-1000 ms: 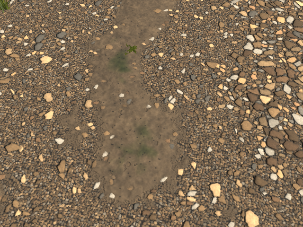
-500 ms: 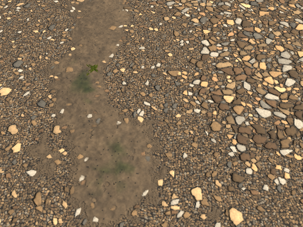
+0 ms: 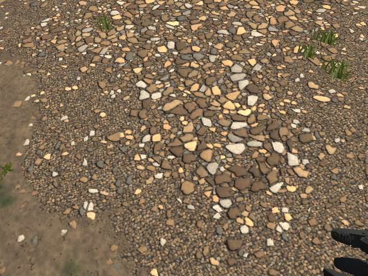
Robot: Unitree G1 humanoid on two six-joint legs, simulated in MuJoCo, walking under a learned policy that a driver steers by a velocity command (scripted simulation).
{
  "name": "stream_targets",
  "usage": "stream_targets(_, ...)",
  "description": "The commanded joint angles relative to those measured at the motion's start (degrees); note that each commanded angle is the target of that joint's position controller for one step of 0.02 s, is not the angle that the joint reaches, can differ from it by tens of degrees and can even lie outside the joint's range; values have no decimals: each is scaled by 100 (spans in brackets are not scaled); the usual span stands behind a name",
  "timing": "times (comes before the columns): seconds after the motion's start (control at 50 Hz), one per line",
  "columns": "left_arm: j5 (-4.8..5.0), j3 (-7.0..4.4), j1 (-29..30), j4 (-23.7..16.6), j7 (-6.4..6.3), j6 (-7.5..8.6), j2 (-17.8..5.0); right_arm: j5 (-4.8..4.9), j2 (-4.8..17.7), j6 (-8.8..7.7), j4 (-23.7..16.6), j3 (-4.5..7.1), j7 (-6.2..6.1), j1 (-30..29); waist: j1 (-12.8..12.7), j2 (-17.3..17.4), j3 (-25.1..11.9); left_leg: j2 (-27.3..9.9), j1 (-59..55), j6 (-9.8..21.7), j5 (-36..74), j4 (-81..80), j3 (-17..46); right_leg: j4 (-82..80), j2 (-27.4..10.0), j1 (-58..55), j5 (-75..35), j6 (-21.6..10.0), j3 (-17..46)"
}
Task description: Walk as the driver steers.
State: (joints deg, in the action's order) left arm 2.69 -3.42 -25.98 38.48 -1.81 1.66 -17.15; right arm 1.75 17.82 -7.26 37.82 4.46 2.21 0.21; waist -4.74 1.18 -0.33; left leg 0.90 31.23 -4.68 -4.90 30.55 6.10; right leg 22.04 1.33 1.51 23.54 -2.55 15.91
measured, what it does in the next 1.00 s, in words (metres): walks ahead, turning left: left foot, then right foot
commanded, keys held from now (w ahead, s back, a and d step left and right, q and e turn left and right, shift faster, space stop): w+shift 0.22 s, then w+q+shift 0.78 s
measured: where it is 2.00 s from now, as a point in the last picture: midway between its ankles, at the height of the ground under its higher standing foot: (142, 91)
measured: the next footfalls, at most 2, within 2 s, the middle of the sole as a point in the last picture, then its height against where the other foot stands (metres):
left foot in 0.06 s outside the picture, level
right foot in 0.48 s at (274, 253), level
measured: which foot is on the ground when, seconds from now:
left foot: up 0.00-0.04, down 0.06-0.48, up 0.50-0.92, down 0.94-1.00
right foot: down 0.00-0.06, up 0.08-0.46, down 0.48-0.94, up 0.96-1.00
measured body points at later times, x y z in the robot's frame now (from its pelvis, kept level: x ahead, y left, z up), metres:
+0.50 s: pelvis +0.39 -0.03 -0.03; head +0.42 -0.03 +0.41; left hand +0.69 +0.14 -0.06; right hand +0.25 -0.28 -0.15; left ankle +0.15 +0.16 -0.72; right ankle +0.53 -0.18 -0.74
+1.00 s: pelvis +0.81 +0.04 -0.05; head +0.83 +0.07 +0.40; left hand +0.80 +0.33 -0.17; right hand +1.06 -0.17 -0.12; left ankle +0.90 +0.11 -0.74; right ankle +0.65 -0.20 -0.61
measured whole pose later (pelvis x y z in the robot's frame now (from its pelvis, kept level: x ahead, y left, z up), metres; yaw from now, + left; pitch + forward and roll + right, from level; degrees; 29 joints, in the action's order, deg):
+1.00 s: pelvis +0.81 +0.04 -0.05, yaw +25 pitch -2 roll -3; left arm 1.2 -2.5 -14.2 43.1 0.5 6.0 -16.5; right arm 2.0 19.8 -1.3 37.0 4.0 2.9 11.7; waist 0.3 0.1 5.6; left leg 4.5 31.7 10.7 -16.8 48.4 -4.8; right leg 73.8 -2.0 4.7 26.6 0.5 -0.3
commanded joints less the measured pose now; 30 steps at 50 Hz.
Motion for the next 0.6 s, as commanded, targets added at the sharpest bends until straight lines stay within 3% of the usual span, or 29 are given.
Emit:
stream_targets(0.02, -44, -238, 421, -383, 3, 60, -897, 78, 778, -178, -433, 230, -9, -142, 483, -1452, 253, -29, -1210, 192, -210, -186, -242, -444, -1107, 931, -1001, -772, 1049)
stream_targets(0.04, -153, -164, 424, -382, 38, 59, -722, 67, 958, -177, -224, 337, -61, 646, 844, -1386, -224, 0, -2161, 394, -263, -256, -372, 403, -843, 975, -2012, -625, 801)
stream_targets(0.06, -295, -38, 484, -457, 76, 72, -414, -5, 1135, -172, -3, 393, -109, 1851, 1371, -1013, -1159, -534, -3919, 668, -710, 1, 119, 2174, -462, 1709, -2078, -409, 358)
stream_targets(0.08, -121, 169, -230, -673, 87, 156, 300, -235, 1672, -106, 237, 471, -80, 2717, 1040, 1432, -2146, -1979, -5816, 1668, -3508, -799, 3336, 4604, 301, 3691, 180, -6, -283)
stream_targets(0.1, 184, 162, -155, -657, 39, 226, -58, -222, 1303, -140, 211, 382, 26, 2558, 1074, 1901, -1701, -2335, -5595, 1789, -4779, -1681, 4819, 5590, 67, 4682, 449, 9, -422)
stream_targets(0.12, 171, 59, 496, -663, 46, 243, -535, -157, 890, -98, 187, 275, -11, 2204, 1170, 1260, -789, -2172, -4942, 1631, -4294, -1660, 3938, 5860, -213, 5054, -55, -59, -598)
stream_targets(0.14, 26, 62, 954, -679, 73, 270, -594, -177, 723, -34, 253, 222, -63, 2200, 1206, 576, -405, -1950, -4375, 1568, -3407, -1579, 3053, 5762, -405, 4944, -334, -121, -731)
stream_targets(0.16, -98, 79, 1384, -771, 107, 320, -482, -236, 586, 15, 345, 162, -78, 2218, 1177, 224, 10, -1688, -3803, 1559, -2743, -1650, 2442, 5469, -505, 4870, -506, -173, -746)
stream_targets(0.18, -77, 84, 1445, -828, 154, 328, -375, -287, 441, 12, 400, 85, -98, 2161, 966, 428, 192, -1531, -3390, 1554, -2487, -1761, 2077, 5213, -603, 4673, -639, -202, -667)
stream_targets(0.22, 4, 132, 1439, -817, 244, 280, -182, -222, 122, -4, 495, -30, -109, 2144, 735, 617, 406, -1401, -3001, 1580, -2179, -1999, 1632, 4879, -647, 4581, -670, -212, -687)
stream_targets(0.26, -118, 221, 1689, -954, 301, 293, -22, -101, 177, 10, 590, -71, -128, 2219, 539, 414, 718, -1424, -2605, 1778, -1858, -2238, 1559, 4414, -780, 4849, -798, -106, -919)
stream_targets(0.28, -181, 256, 1874, -1039, 324, 339, -9, -88, 278, 28, 575, -62, -164, 2202, 509, 290, 842, -1419, -2446, 1860, -1595, -2360, 1491, 4090, -823, 4937, -1077, 6, -1030)
stream_targets(0.32, -252, 317, 2381, -1215, 401, 453, -14, -32, 473, 41, 536, -23, -245, 2151, 566, 179, 999, -1227, -1920, 1774, -966, -2591, 1023, 2952, -787, 4351, -1874, 187, -1176)
stream_targets(0.36, -228, 329, 2855, -1301, 501, 566, -33, 32, 703, 32, 567, 22, -299, 2334, 699, 79, 1000, -1141, -1443, 1654, -630, -2865, 681, 1939, -515, 3154, -2553, 306, -1426)
stream_targets(0.4, -162, 234, 2980, -1269, 523, 614, -200, 80, 833, 72, 664, 32, -304, 2606, 714, 179, 897, -1251, -1747, 1552, -237, -2790, 621, 1380, -293, 2435, -2737, 331, -1461)
stream_targets(0.44, -99, 38, 2578, -1184, 453, 605, -543, 11, 876, 156, 781, 5, -293, 2804, 397, 450, 428, -1311, -2460, 1341, 1791, -1860, 514, 1133, -72, 1741, -2291, 190, -1493)
stream_targets(0.46, -69, -114, 1862, -1045, 384, 570, -775, -87, 960, 217, 834, 3, -274, 2857, -71, 613, -134, -1146, -2474, 1192, 2935, -750, 334, 1148, 121, 763, -1838, 56, -1659)
stream_targets(0.48, -61, -227, 804, -851, 286, 491, -914, -172, 952, 235, 744, -19, -266, 2697, -720, 714, -750, -933, -1543, 974, 2911, 760, 239, 1466, -156, -837, -1665, 7, -1569)
stream_targets(0.5, -136, -352, -449, -635, 157, 391, -1378, -395, 299, 200, 541, -213, -274, 2800, -1007, -196, -1863, -556, -282, 788, 641, 2978, 181, 1670, -1536, -2626, -251, -163, -16)
stream_targets(0.52, -374, -343, -430, -516, 283, 416, -1717, 82, -483, 92, 346, -394, -264, 3715, -236, -2470, -2962, -15, 760, 758, -2282, 4744, 467, -115, -2647, -3216, 2551, -901, 3312)
stream_targets(0.54, -294, -243, -192, -469, 296, 433, -1076, 338, 114, 91, 335, -261, -316, 3021, -370, -1934, -1960, -252, 1476, 753, -1931, 5375, 401, -847, -2463, -2611, 2928, -750, 3535)
stream_targets(0.56, -235, -173, 119, -341, 273, 430, -773, 346, 272, 120, 190, -206, -336, 2365, -373, -1454, -972, -490, 1940, 746, -1515, 5504, 131, -713, -2384, -1960, 1939, -654, 2420)
stream_targets(0.58, -295, -142, 389, -261, 276, 425, -609, 203, 224, 159, 161, -220, -334, 2059, -188, -756, -536, -771, 1701, 758, -1193, 5268, 70, -618, -2246, -1120, 673, -642, 1522)
stream_targets(0.6, -402, -115, 636, -158, 287, 438, -408, 87, 180, 226, 127, -180, -297, 1878, 42, -606, -199, -939, 1380, 771, -1028, 4971, 69, -688, -1994, -377, -73, -634, 787)
Velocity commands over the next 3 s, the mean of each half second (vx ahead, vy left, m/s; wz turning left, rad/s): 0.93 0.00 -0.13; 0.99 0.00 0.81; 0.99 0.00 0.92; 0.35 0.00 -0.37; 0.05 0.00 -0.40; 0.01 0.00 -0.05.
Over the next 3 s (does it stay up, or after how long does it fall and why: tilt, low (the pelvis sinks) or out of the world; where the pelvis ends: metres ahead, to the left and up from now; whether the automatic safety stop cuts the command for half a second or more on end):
stays up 1.42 0.45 0.00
